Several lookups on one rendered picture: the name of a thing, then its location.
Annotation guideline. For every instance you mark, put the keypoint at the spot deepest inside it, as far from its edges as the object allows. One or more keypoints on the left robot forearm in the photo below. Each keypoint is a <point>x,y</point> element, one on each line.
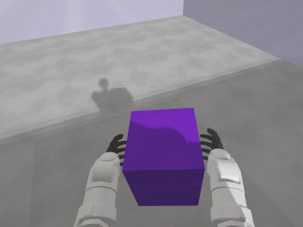
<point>98,208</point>

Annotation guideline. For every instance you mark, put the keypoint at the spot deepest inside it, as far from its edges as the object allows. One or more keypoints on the carton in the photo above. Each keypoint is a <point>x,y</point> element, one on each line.
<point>163,161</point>

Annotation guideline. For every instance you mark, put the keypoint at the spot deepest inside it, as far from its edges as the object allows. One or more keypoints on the right robot hand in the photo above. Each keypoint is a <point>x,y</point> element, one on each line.
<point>215,139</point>

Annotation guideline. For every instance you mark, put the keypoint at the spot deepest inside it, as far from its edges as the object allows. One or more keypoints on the left robot hand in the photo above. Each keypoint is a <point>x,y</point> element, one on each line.
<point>113,147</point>

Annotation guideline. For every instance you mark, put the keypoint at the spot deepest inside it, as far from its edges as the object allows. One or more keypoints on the right robot forearm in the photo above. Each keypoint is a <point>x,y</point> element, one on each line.
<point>229,208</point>

